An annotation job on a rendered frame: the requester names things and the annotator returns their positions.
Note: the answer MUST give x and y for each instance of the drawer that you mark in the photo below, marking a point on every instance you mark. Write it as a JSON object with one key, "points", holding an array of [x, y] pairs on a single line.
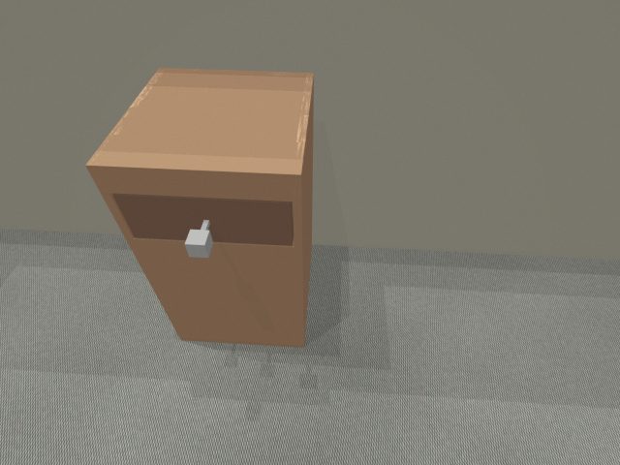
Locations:
{"points": [[231, 220]]}

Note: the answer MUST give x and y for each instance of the handle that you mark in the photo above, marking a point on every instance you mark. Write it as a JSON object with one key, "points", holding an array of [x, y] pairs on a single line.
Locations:
{"points": [[199, 242]]}

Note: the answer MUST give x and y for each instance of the cabinet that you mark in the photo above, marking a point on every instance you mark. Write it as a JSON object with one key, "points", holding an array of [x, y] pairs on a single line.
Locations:
{"points": [[224, 134]]}

